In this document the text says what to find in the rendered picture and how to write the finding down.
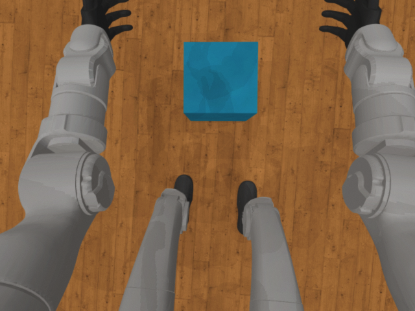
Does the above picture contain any carton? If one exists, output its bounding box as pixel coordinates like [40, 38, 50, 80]
[184, 42, 258, 121]

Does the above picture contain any robot right upper arm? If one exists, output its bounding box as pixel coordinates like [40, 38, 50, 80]
[342, 152, 415, 311]

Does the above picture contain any robot left hand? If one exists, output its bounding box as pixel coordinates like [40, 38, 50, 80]
[81, 0, 133, 42]

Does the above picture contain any robot left upper arm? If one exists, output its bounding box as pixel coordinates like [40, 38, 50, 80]
[0, 151, 115, 311]

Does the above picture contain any left robot forearm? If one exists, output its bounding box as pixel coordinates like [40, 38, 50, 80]
[18, 24, 116, 207]

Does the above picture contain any left robot thigh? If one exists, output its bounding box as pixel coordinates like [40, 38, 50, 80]
[119, 194, 189, 311]

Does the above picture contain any left robot shin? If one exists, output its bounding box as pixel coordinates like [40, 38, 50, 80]
[154, 189, 187, 207]

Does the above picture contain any robot right hand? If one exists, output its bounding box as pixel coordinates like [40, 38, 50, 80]
[319, 0, 382, 48]

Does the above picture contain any right robot forearm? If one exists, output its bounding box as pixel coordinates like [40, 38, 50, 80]
[344, 24, 415, 157]

